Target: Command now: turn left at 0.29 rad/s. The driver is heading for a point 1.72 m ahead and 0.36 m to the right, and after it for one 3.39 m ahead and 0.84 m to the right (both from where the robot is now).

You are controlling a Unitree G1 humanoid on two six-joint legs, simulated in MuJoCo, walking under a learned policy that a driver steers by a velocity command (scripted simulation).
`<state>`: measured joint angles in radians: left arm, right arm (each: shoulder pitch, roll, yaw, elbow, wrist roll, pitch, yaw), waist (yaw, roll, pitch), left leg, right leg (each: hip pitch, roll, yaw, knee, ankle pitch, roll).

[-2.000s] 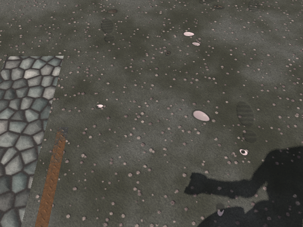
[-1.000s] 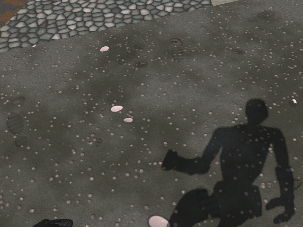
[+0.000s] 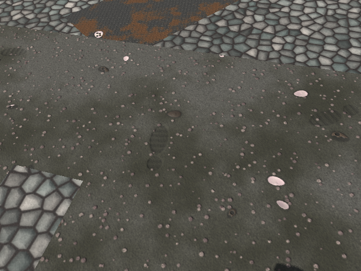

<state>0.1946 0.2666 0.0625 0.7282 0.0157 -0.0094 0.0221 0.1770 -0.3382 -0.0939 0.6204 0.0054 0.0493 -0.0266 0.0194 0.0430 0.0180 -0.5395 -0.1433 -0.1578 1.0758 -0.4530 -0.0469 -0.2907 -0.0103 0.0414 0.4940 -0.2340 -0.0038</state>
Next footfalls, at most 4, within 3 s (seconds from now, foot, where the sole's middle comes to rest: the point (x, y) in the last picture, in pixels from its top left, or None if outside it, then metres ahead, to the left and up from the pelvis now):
0.20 left None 0.02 0.14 -0.78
2.82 left None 0.43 0.13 -0.78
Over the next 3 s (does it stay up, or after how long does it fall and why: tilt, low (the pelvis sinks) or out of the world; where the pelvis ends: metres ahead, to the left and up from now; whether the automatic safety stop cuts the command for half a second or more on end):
stays up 0.35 0.05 0.00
